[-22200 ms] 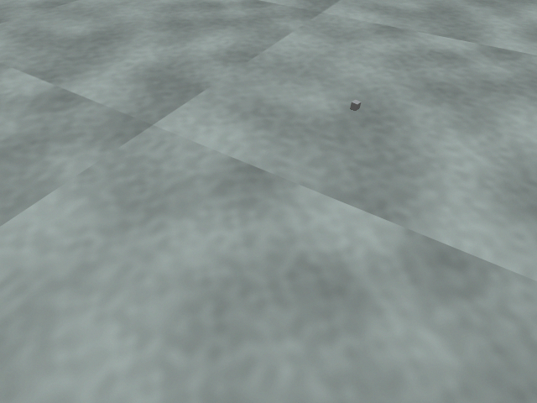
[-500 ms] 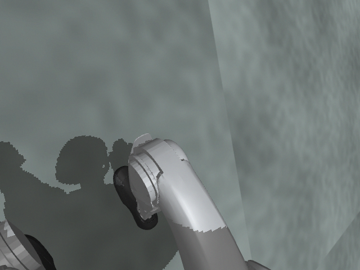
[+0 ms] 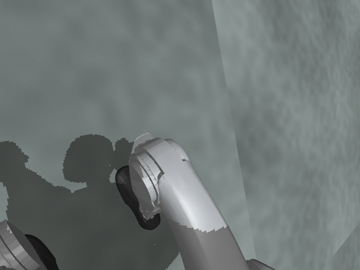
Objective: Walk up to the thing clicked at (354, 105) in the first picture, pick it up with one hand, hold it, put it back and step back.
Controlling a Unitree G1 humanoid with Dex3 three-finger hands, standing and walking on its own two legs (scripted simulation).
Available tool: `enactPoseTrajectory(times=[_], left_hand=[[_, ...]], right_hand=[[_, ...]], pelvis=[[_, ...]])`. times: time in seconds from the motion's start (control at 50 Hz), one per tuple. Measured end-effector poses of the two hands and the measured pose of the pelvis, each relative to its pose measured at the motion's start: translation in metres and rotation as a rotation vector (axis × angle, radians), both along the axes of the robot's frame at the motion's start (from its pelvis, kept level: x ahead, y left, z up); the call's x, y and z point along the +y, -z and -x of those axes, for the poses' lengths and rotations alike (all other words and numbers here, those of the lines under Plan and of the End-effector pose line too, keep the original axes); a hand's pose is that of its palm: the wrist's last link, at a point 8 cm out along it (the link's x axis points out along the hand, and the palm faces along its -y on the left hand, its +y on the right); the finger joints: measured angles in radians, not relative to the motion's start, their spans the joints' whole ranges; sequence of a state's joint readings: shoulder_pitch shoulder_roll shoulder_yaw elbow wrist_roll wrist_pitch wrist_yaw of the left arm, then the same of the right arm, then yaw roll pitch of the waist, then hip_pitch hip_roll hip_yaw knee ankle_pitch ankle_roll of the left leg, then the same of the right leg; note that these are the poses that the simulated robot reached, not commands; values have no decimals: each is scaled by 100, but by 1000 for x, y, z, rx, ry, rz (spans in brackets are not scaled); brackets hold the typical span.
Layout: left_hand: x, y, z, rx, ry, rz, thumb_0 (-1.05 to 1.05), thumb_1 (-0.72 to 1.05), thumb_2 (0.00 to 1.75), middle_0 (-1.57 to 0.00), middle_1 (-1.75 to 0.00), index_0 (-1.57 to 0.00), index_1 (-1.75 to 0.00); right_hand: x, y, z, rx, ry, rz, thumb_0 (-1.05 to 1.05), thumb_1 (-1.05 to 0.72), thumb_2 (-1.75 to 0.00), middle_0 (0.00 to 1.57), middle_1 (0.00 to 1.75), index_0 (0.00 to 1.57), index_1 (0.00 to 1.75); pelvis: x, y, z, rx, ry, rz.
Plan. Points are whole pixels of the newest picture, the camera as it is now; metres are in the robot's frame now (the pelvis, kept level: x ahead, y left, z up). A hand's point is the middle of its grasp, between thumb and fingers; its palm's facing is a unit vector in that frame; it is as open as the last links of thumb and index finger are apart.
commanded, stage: settle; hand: left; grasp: from above
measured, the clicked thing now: out of the picture +0.47 +0.34 -0.31
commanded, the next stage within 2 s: lift in 0.68 s
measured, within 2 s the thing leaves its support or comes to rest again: leaves its support in 0.14 s
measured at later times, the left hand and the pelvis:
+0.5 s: hand out of the picture +0.46 +0.35 -0.19, palm faces -0.09 -0.44 -0.89, open 6.0 cm; pelvis +0.00 +0.00 +0.02, yaw +2 degrees
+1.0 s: hand out of the picture +0.46 +0.34 -0.14, palm faces -0.04 -0.46 -0.89, open 5.7 cm; pelvis +0.01 -0.01 +0.02, yaw +5 degrees
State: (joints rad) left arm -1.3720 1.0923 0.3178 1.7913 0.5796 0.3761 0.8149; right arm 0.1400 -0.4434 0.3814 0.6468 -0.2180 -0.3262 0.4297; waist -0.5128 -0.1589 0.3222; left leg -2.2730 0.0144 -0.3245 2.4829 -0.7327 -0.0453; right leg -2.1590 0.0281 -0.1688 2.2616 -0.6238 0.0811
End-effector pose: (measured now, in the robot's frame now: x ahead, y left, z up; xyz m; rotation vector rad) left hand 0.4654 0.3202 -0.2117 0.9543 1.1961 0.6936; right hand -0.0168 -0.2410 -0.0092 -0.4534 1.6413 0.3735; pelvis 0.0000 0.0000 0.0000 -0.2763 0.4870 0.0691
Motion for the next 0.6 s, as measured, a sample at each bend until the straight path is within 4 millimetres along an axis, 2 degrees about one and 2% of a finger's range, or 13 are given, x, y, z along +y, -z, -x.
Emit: enactPoseTrajectory(times=[0.18,0.4,0.6], left_hand=[[12,-12,0,-10,0,7,-5,39,26,-81,-34,-107,-43],[37,-58,4,-3,42,-4,-8,41,20,-85,-29,-110,-37],[33,-85,14,40,70,-5,-8,38,25,-85,-30,-110,-38]], right_hand=[[-2,-1,-7,-21,11,5,0,-91,-89,19,30,19,29],[-14,-4,-17,-79,61,53,0,-91,-89,19,30,19,29],[-19,8,-23,-131,97,51,0,-91,-89,20,30,19,29]], pelvis=[[-1,-7,2,28,3,-7],[0,-16,-2,80,-5,-21],[-2,-20,-3,95,-19,-48]])
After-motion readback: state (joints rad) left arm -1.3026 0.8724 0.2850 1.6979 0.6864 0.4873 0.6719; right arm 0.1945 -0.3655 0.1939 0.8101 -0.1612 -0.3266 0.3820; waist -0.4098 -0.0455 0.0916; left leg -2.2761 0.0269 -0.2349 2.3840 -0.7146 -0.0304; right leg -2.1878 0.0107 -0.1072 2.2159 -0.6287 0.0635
